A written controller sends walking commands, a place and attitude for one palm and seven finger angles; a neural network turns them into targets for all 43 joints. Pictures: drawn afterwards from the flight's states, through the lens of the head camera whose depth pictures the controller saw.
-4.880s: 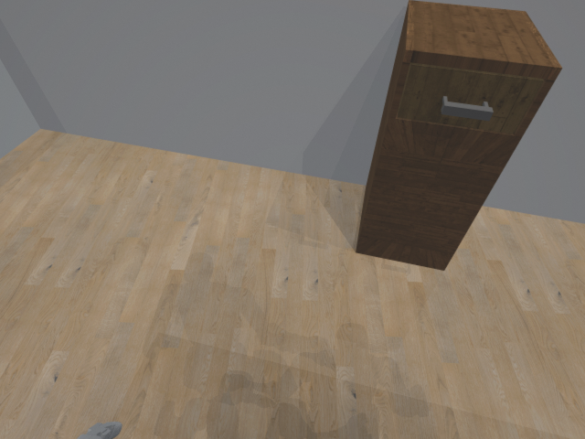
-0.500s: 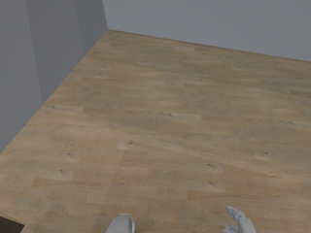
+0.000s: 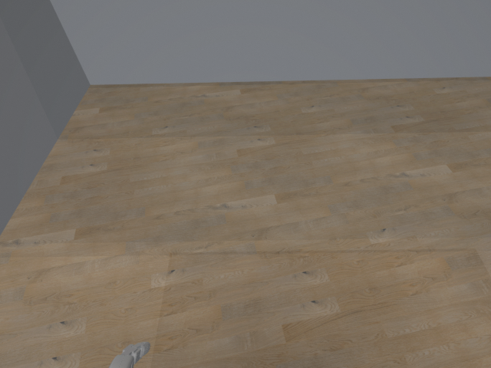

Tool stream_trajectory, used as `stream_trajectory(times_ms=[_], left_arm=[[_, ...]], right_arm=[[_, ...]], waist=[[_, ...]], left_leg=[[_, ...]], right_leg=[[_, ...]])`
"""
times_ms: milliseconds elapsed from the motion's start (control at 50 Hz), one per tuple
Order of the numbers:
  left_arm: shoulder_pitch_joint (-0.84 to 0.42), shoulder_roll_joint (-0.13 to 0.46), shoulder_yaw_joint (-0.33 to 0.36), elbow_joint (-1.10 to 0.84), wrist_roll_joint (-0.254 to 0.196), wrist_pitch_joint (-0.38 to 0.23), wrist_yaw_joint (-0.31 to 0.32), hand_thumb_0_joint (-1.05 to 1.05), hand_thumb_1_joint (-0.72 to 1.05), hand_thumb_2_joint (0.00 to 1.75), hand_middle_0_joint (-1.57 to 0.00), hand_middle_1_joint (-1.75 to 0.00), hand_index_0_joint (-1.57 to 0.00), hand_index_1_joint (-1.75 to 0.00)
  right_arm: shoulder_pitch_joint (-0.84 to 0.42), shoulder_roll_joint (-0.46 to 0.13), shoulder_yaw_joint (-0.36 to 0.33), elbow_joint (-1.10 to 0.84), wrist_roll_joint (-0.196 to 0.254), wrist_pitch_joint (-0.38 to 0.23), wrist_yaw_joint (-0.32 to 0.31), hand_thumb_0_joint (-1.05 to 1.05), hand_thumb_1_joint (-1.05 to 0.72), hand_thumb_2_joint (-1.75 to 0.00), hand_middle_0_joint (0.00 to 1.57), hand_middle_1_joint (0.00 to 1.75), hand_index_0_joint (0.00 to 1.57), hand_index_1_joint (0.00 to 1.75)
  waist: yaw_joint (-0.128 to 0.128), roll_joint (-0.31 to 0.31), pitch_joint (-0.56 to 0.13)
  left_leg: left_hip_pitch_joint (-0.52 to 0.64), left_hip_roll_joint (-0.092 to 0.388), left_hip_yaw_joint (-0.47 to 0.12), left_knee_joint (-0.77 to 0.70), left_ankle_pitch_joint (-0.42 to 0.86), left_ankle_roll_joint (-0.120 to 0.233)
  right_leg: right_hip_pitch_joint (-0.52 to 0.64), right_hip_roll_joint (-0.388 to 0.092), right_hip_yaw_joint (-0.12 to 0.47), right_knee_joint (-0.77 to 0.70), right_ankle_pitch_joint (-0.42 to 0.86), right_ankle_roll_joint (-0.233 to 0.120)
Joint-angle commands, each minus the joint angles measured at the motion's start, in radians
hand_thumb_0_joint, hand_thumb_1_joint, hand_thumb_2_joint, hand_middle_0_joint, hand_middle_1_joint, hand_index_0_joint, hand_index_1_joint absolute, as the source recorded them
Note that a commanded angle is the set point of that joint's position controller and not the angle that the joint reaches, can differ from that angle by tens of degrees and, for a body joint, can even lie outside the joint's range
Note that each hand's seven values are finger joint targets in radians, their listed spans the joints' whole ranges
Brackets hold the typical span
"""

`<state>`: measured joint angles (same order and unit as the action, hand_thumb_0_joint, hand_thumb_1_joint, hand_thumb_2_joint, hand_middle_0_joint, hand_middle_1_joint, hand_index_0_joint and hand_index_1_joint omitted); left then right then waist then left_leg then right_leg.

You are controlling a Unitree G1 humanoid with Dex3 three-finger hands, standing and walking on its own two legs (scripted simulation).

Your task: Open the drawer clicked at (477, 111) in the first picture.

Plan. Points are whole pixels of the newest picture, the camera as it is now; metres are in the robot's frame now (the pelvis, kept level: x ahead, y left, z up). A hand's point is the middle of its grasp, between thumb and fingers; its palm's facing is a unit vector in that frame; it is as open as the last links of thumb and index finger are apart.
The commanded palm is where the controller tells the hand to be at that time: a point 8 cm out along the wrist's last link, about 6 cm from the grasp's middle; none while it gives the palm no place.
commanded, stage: turn to face it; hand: left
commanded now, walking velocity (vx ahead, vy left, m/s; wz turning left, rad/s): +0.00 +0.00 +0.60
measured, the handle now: out of the picture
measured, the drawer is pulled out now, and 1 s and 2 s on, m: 0.00 0.00 0.00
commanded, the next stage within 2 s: none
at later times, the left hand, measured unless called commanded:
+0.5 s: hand out of the picture -0.01 +0.27 -0.17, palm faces +0.32 -0.92 -0.24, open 7.4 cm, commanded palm none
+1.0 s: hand out of the picture -0.08 +0.16 -0.14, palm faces +0.56 -0.78 -0.28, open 7.4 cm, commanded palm none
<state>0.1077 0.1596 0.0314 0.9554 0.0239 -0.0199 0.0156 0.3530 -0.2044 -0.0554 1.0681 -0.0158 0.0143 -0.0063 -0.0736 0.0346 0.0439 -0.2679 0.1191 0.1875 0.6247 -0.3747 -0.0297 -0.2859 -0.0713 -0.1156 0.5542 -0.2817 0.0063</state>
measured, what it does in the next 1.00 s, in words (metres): steps on the spot, turning left: left foot, then right foot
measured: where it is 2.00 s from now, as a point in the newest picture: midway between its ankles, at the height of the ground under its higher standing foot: outside the picture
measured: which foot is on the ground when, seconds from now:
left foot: up 0.00-0.28, down 0.30-0.80, up 0.82-1.00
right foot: down 0.00-0.30, up 0.32-0.78, down 0.80-1.00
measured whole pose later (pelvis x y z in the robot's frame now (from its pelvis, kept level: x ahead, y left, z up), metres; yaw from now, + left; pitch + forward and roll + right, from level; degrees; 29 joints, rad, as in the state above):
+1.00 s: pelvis -0.04 -0.04 +0.01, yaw +35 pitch -1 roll +2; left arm 0.23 0.17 0.03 0.90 0.02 0.02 0.03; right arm 0.21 -0.27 -0.11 0.92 -0.03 0.08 0.04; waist -0.03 0.03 0.06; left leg -0.55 0.01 0.00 1.14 -0.34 -0.07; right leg -0.21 -0.10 -0.16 0.49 -0.26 -0.01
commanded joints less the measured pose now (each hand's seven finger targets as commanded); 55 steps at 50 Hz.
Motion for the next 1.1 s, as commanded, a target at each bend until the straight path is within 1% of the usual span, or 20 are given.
stream_trajectory(times_ms=[0, 80, 200, 240, 260, 280, 300, 320, 400, 500, 620, 700, 740, 760, 780, 800, 860, 920, 1000, 1080], left_arm=[[0.172, 0.22, 0.06, 0.002, 0.001, -0.002, 0.026, 0.0, 0.9, 0.9, -0.2, -0.3, -0.2, -0.3], [0.05, 0.186, 0.05, -0.038, 0.003, 0.01, 0.028, 0.0, 0.9, 0.9, -0.2, -0.3, -0.2, -0.3], [0.039, 0.197, 0.072, -0.058, 0.009, 0.023, 0.028, 0.0, 0.9, 0.9, -0.2, -0.3, -0.2, -0.3], [0.039, 0.197, 0.075, -0.068, 0.0, 0.032, 0.023, 0.0, 0.9, 0.9, -0.2, -0.3, -0.2, -0.3], [0.036, 0.178, 0.072, -0.076, -0.009, 0.04, 0.02, 0.0, 0.9, 0.9, -0.2, -0.3, -0.2, -0.3], [0.049, 0.119, 0.065, -0.108, -0.018, 0.049, 0.012, 0.0, 0.9, 0.9, -0.2, -0.3, -0.2, -0.3], [-0.02, 0.091, 0.052, -0.155, -0.01, 0.053, 0.011, 0.0, 0.9, 0.9, -0.2, -0.3, -0.2, -0.3], [-0.029, 0.107, 0.059, -0.163, -0.006, 0.054, 0.006, 0.0, 0.9, 0.9, -0.2, -0.3, -0.2, -0.3], [0.022, 0.134, 0.077, -0.104, 0.001, 0.052, -0.009, 0.0, 0.9, 0.9, -0.2, -0.3, -0.2, -0.3], [0.044, 0.146, 0.071, -0.091, -0.006, 0.054, -0.003, 0.0, 0.9, 0.9, -0.2, -0.3, -0.2, -0.3], [0.033, 0.141, 0.064, -0.118, -0.011, 0.055, 0.004, 0.0, 0.9, 0.9, -0.2, -0.3, -0.2, -0.3], [0.124, 0.143, 0.06, -0.111, -0.017, 0.05, 0.008, 0.0, 0.9, 0.9, -0.2, -0.3, -0.2, -0.3], [0.217, 0.158, 0.069, -0.09, -0.018, 0.043, 0.011, 0.0, 0.9, 0.9, -0.2, -0.3, -0.2, -0.3], [0.253, 0.215, 0.081, -0.09, -0.006, 0.035, 0.017, 0.0, 0.9, 0.9, -0.2, -0.3, -0.2, -0.3], [0.22, 0.315, 0.097, -0.117, 0.013, 0.03, 0.024, 0.0, 0.9, 0.9, -0.2, -0.3, -0.2, -0.3], [0.126, 0.314, 0.084, -0.149, -0.003, 0.038, 0.03, 0.0, 0.9, 0.9, -0.2, -0.3, -0.2, -0.3], [-0.021, 0.214, 0.058, -0.176, -0.005, 0.02, 0.023, 0.0, 0.9, 0.9, -0.2, -0.3, -0.2, -0.3], [0.047, 0.196, 0.051, -0.155, -0.002, 0.01, 0.021, 0.0, 0.9, 0.9, -0.2, -0.3, -0.2, -0.3], [0.152, 0.22, 0.057, -0.116, 0.001, 0.013, 0.02, 0.0, 0.9, 0.9, -0.2, -0.3, -0.2, -0.3], [0.174, 0.259, 0.068, -0.104, 0.008, 0.018, 0.016, 0.0, 0.9, 0.9, -0.2, -0.3, -0.2, -0.3]], right_arm=[[-0.074, -0.045, -0.007, -0.118, 0.005, 0.016, -0.005, 0.0, -0.9, -0.9, 0.2, 0.3, 0.2, 0.3], [-0.015, -0.035, -0.02, -0.092, 0.003, 0.03, 0.009, 0.0, -0.9, -0.9, 0.2, 0.3, 0.2, 0.3], [-0.055, -0.023, -0.029, -0.145, 0.0, 0.025, 0.025, 0.0, -0.9, -0.9, 0.2, 0.3, 0.2, 0.3], [-0.012, -0.047, -0.036, -0.144, -0.005, 0.019, 0.025, 0.0, -0.9, -0.9, 0.2, 0.3, 0.2, 0.3], [0.042, -0.084, -0.045, -0.134, -0.007, 0.012, 0.026, 0.0, -0.9, -0.9, 0.2, 0.3, 0.2, 0.3], [0.078, -0.185, -0.068, -0.14, -0.013, 0.002, 0.023, 0.0, -0.9, -0.9, 0.2, 0.3, 0.2, 0.3], [0.116, -0.253, -0.082, -0.144, -0.015, 0.001, 0.015, 0.0, -0.9, -0.9, 0.2, 0.3, 0.2, 0.3], [0.089, -0.257, -0.083, -0.146, -0.017, 0.0, 0.013, 0.0, -0.9, -0.9, 0.2, 0.3, 0.2, 0.3], [-0.115, -0.168, -0.047, -0.207, -0.01, -0.015, -0.008, 0.0, -0.9, -0.9, 0.2, 0.3, 0.2, 0.3], [-0.091, -0.188, -0.057, -0.213, -0.006, -0.015, -0.008, 0.0, -0.9, -0.9, 0.2, 0.3, 0.2, 0.3], [-0.1, -0.216, -0.068, -0.212, -0.011, 0.004, 0.002, 0.0, -0.9, -0.9, 0.2, 0.3, 0.2, 0.3], [-0.167, -0.229, -0.075, -0.233, -0.013, 0.018, 0.01, 0.0, -0.9, -0.9, 0.2, 0.3, 0.2, 0.3], [-0.206, -0.213, -0.079, -0.25, -0.008, 0.027, 0.015, 0.0, -0.9, -0.9, 0.2, 0.3, 0.2, 0.3], [-0.204, -0.167, -0.075, -0.26, -0.001, 0.033, 0.02, 0.0, -0.9, -0.9, 0.2, 0.3, 0.2, 0.3], [-0.197, -0.093, -0.064, -0.288, 0.002, 0.033, 0.02, 0.0, -0.9, -0.9, 0.2, 0.3, 0.2, 0.3], [-0.227, -0.164, -0.076, -0.291, -0.01, 0.034, 0.022, 0.0, -0.9, -0.9, 0.2, 0.3, 0.2, 0.3], [-0.158, -0.145, -0.075, -0.227, -0.017, 0.054, 0.038, 0.0, -0.9, -0.9, 0.2, 0.3, 0.2, 0.3], [-0.142, -0.114, -0.063, -0.214, -0.009, 0.051, 0.044, 0.0, -0.9, -0.9, 0.2, 0.3, 0.2, 0.3], [-0.238, -0.115, -0.053, -0.235, -0.006, 0.05, 0.043, 0.0, -0.9, -0.9, 0.2, 0.3, 0.2, 0.3], [-0.277, -0.103, -0.04, -0.246, 0.0, 0.041, 0.042, 0.0, -0.9, -0.9, 0.2, 0.3, 0.2, 0.3]], waist=[[0.12, -0.305, -0.134], [0.057, -0.21, -0.042], [0.065, -0.26, -0.014], [0.042, -0.182, -0.052], [0.011, -0.058, -0.081], [-0.002, 0.26, -0.082], [-0.036, 0.335, -0.077], [-0.016, 0.214, -0.094], [0.052, 0.147, -0.075], [0.036, 0.038, -0.132], [0.023, 0.101, -0.102], [0.06, 0.141, -0.103], [0.104, 0.11, -0.11], [0.122, -0.045, -0.099], [0.127, -0.376, -0.059], [0.106, -0.279, -0.022], [0.019, -0.197, 0.046], [0.039, -0.185, 0.004], [0.103, -0.204, -0.022], [0.122, -0.246, -0.048]], left_leg=[[-0.246, -0.021, -0.14, 0.385, -0.233, -0.018], [-0.235, -0.026, -0.119, 0.45, -0.118, -0.038], [-0.149, -0.025, -0.058, 0.183, -0.047, -0.034], [-0.037, -0.047, -0.034, 0.017, 0.097, -0.028], [0.057, -0.028, -0.082, -0.104, 0.21, -0.015], [0.119, 0.174, -0.42, -0.235, 0.403, 0.075], [0.11, 0.317, -0.599, -0.322, 0.51, 0.171], [0.071, 0.329, -0.573, -0.337, 0.348, 0.209], [0.031, 0.142, -0.425, -0.343, 0.217, 0.122], [0.134, 0.136, -0.443, -0.33, 0.286, 0.18], [0.095, 0.124, -0.53, -0.331, 0.217, 0.205], [-0.019, 0.079, -0.551, -0.312, 0.181, 0.181], [-0.155, 0.015, -0.516, -0.273, 0.087, 0.118], [-0.298, -0.08, -0.43, -0.11, -0.026, 0.053], [-0.462, -0.217, -0.227, 0.218, -0.143, -0.025], [-0.38, -0.15, -0.265, 0.411, -0.158, -0.011], [-0.325, -0.104, -0.231, 0.617, 0.009, -0.02], [-0.34, -0.095, -0.187, 0.569, 0.047, -0.046], [-0.325, -0.077, -0.152, 0.413, -0.011, -0.061], [-0.241, -0.072, -0.108, 0.233, -0.066, -0.053]], right_leg=[[0.252, -0.361, 0.194, -0.172, 0.706, -0.177], [0.122, -0.294, 0.029, -0.177, 0.489, -0.121], [0.056, -0.309, -0.03, -0.135, 0.262, -0.09], [0.028, -0.283, -0.068, -0.026, 0.195, -0.051], [-0.03, -0.246, -0.091, 0.102, 0.093, -0.016], [-0.222, -0.112, -0.12, 0.324, -0.206, 0.064], [-0.314, -0.043, -0.032, 0.54, -0.401, 0.083], [-0.308, -0.065, 0.054, 0.635, -0.329, 0.061], [-0.327, -0.06, 0.113, 0.67, -0.065, 0.075], [-0.292, -0.033, 0.121, 0.536, -0.077, 0.086], [-0.209, 0.006, 0.115, 0.341, -0.153, 0.078], [-0.031, 0.046, 0.096, 0.13, -0.13, 0.056], [0.168, 0.048, 0.069, -0.094, -0.015, 0.038], [0.268, -0.083, 0.192, -0.255, -0.098, -0.01], [0.245, -0.381, 0.55, -0.407, -0.298, -0.124], [0.024, -0.448, 0.51, -0.423, -0.284, -0.157], [-0.067, -0.261, 0.237, -0.337, -0.076, -0.09], [0.082, -0.223, 0.105, -0.262, 0.135, -0.079], [0.198, -0.268, 0.093, -0.242, 0.209, -0.108], [0.22, -0.305, 0.06, -0.192, 0.343, -0.126]])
